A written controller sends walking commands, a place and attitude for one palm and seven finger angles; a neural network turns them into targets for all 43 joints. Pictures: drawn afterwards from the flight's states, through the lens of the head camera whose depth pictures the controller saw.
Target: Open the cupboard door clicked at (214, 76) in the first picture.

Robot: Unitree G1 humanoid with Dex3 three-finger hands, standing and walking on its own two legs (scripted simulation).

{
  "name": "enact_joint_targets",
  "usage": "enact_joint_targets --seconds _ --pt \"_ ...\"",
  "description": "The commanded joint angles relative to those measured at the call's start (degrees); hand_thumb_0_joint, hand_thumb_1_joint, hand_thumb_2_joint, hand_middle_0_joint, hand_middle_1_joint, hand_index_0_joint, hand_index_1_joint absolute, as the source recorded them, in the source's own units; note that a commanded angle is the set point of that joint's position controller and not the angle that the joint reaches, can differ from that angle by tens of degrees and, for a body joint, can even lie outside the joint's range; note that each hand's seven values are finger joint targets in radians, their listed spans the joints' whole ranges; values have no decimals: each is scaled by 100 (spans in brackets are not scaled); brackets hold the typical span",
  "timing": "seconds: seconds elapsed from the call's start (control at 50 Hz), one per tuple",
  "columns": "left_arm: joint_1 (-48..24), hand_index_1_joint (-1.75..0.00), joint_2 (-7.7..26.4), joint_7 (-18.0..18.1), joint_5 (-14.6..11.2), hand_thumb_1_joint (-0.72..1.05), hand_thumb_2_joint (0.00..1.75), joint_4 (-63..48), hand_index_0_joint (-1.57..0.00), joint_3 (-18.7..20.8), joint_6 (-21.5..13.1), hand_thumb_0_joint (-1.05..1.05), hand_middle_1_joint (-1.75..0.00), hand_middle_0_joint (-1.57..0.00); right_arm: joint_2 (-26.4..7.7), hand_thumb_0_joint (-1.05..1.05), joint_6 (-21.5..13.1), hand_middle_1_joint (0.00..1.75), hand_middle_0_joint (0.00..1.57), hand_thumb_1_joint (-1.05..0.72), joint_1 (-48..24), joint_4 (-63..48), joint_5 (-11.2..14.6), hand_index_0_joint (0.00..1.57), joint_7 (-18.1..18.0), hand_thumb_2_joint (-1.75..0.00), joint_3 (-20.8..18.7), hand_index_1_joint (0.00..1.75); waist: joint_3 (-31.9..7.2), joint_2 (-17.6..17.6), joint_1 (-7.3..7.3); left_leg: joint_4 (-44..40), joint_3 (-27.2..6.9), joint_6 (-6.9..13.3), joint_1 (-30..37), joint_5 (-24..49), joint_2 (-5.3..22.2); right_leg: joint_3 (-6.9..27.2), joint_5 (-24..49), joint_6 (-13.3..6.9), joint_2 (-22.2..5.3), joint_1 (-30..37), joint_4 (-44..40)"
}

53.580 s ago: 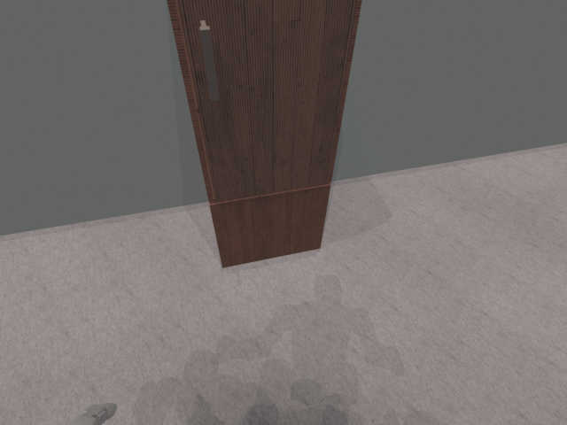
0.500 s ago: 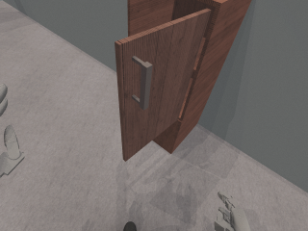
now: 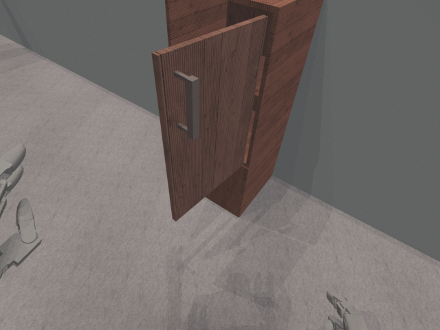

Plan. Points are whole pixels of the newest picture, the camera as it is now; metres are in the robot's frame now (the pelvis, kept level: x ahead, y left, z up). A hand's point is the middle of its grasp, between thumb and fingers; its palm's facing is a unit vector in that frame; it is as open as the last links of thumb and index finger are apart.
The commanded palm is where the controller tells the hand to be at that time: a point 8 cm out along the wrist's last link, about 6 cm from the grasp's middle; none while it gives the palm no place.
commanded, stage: stop stepping back and stand still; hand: left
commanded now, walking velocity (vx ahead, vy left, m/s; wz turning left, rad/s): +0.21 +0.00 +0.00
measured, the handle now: (186, 106) +0.56 +0.10 +0.13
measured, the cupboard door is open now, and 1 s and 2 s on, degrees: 84 84 84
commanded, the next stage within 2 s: let the arm hang, fingers relaxed in 0.40 s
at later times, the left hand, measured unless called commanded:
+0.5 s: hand (18, 233) +0.20 +0.27 +0.17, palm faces +0.39 -0.77 -0.51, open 7.4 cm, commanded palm none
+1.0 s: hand out of the picture -0.01 +0.19 -0.17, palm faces +0.13 -0.97 -0.21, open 7.1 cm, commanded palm none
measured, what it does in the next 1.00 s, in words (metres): steps on the spot: left foot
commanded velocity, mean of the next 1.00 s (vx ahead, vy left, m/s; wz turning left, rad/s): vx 0.02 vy -0.01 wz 0.00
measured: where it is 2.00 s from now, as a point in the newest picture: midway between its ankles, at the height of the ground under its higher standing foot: outside the picture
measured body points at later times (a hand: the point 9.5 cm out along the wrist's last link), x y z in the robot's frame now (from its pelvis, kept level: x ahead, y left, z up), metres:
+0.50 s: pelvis +0.01 +0.01 +0.00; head +0.02 +0.01 +0.45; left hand +0.17 +0.31 +0.20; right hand +0.18 -0.20 -0.09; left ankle +0.02 +0.13 -0.73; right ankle +0.02 -0.07 -0.73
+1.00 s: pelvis -0.01 +0.00 +0.00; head +0.01 +0.01 +0.45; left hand -0.02 +0.24 -0.15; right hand +0.03 -0.23 -0.15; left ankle -0.02 +0.12 -0.73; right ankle +0.01 -0.07 -0.73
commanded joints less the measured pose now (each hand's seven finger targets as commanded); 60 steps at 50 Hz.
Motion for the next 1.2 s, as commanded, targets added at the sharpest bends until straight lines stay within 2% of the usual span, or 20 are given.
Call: enact_joint_targets --seconds 0.0,0.06,0.1,0.12,0.16,0.22,0.3,0.4,0.46,0.48,0.52,0.58,0.64,0.68,0.72,0.74,0.8,0.88,1.08,1.18 --pt "-520 -30 1034 185 -60 90 90 -960 -20 1040 -507 0 -30 -20 -717 0 -301 30 20 -90 -580 -766 -23 20 -97 -90 -274 30 44 -14 -27 956 -193 -75 -476 -260 500 1848 -1537 -743 -1800 -712 -1800" --pt "-1021 -30 856 273 49 90 90 -130 -20 813 -473 0 -30 -20 -709 0 -372 30 20 -90 -648 -652 20 20 -259 -90 -227 30 234 -265 69 -827 217 100 873 -154 513 1256 -1743 -533 -1475 -1245 -1529" --pt "-1236 -30 650 307 56 90 90 -17 -20 534 -453 0 -30 -20 -803 0 -490 30 20 -90 -620 -629 33 20 -361 -90 -258 30 164 249 78 -1924 392 150 1707 -22 352 880 -1465 -295 -1121 -1267 -998" --pt "-1262 -30 686 308 42 90 90 -152 -20 525 -475 0 -30 -20 -887 0 -521 30 20 -90 -523 -648 7 20 -365 -90 -271 30 72 725 73 -2390 -62 272 2003 -196 609 725 -1001 -104 -858 -1263 -357" --pt "-1545 -30 789 318 83 90 90 -766 -20 519 -553 0 -30 -20 -964 0 -544 30 20 -90 -525 -777 37 20 -279 -90 -268 30 -148 1618 110 -2728 -2074 868 2410 697 1885 36 -689 346 -166 -1765 1053" --pt "-1355 -30 879 217 106 90 90 -873 -20 571 -497 0 -30 -20 -772 0 -672 30 20 -90 -646 -617 -34 20 -158 -90 -209 30 76 1122 100 -3134 -1843 918 1218 355 1794 132 -949 391 -247 -1013 1358" --pt "-473 -30 1095 229 94 90 90 -1235 -20 923 -427 0 -30 -20 -823 0 -682 30 20 -90 -718 -733 49 20 -18 -90 -180 30 -345 1031 219 -2236 -435 419 976 1206 1154 64 494 384 -214 194 -342" --pt "19 -30 1081 237 -95 90 90 -777 -20 1188 -431 0 -30 -20 -659 0 -424 30 20 -90 -617 -763 56 20 57 -90 -272 30 -299 -339 109 -501 0 -60 603 -173 273 2244 783 -359 -1514 -144 -1496" --pt "-209 -30 925 263 -77 90 90 -503 -20 1059 -469 0 -30 -20 -613 0 -361 30 20 -90 -630 -743 69 20 8 -90 -188 30 -424 -243 68 -1249 -144 -20 747 -8 389 1584 1726 -293 -1372 288 -1065" --pt "-1004 -30 -154 -539 579 90 90 3712 -20 -1375 415 0 -30 -20 -1367 0 -568 30 20 -90 -589 775 1 20 544 -90 -451 30 -223 179 -265 -326 -334 71 505 1122 679 620 3234 -276 -1570 -566 86" --pt "-715 -30 -491 -695 454 90 90 3824 -20 -1444 920 0 -30 -20 -1155 0 -164 30 20 -90 -82 582 30 20 401 -90 -482 30 -436 321 -142 -979 -716 221 1125 2407 830 382 2006 -33 -841 -998 598" --pt "-1283 -30 -607 -701 410 90 90 4497 -20 -1588 980 0 -30 -20 -1320 0 87 30 20 -90 -426 456 -151 20 312 -90 -319 30 -262 190 77 -2004 -2139 1063 439 2983 1739 189 -523 259 -239 -1141 1788" --pt "-1810 -30 -468 -645 390 90 90 5495 -20 -1639 956 0 -30 -20 -1380 0 169 30 20 -90 -508 580 -279 20 238 -90 -285 30 -480 190 149 -2018 -2012 1154 919 4378 1699 529 -734 272 -292 -964 1747" --pt "-1550 -30 -346 -621 387 90 90 6337 -20 -1667 945 0 -30 -20 -1255 0 275 30 20 -90 -793 690 -210 20 228 -90 -243 30 -667 347 397 -1663 -1232 707 695 3507 1110 594 751 251 -422 139 428" --pt "-1491 -30 -68 -599 398 90 90 7012 -20 -1721 861 0 -30 -20 -775 0 360 30 20 -90 -592 854 -80 20 213 -90 -195 30 -903 -497 238 -877 -241 72 565 1074 149 1814 3312 -95 -1428 627 -331" --pt "-1671 -30 -179 -582 353 90 90 7284 -20 -1799 846 0 -30 -20 -679 0 441 30 20 -90 -472 1016 -88 20 178 -90 -189 30 -836 -804 162 -624 -176 -18 592 -501 70 2035 3778 -384 -1705 612 -515" --pt "-2005 -30 -368 -558 336 90 90 7825 -20 -1898 871 0 -30 -20 -552 0 577 30 20 -90 -178 1439 -73 20 155 -90 -220 30 -474 179 -20 -694 -193 -4 1069 -507 175 1717 2707 -635 -1519 49 -811" --pt "-2007 -30 -765 -562 257 90 90 8381 -20 -1941 913 0 -30 -20 -398 0 569 30 20 -90 63 1882 -124 20 123 -90 -163 30 -82 1038 27 -2041 -581 177 1574 1265 680 914 1574 -101 -787 -237 -744" --pt "-1922 -30 -882 -554 264 90 90 9351 -20 -2031 937 0 -30 -20 -407 0 544 30 20 -90 410 2536 -105 20 116 -90 -124 30 381 21 85 -2664 -527 174 1312 371 672 809 152 -2 -684 -51 -1338" --pt "-1842 -30 -946 -537 275 90 90 9515 -20 -2014 955 0 -30 -20 -299 0 559 30 20 -90 571 2726 -130 20 124 -90 -104 30 639 10 84 -2736 -493 192 1223 128 615 871 -314 0 -680 -326 -1414"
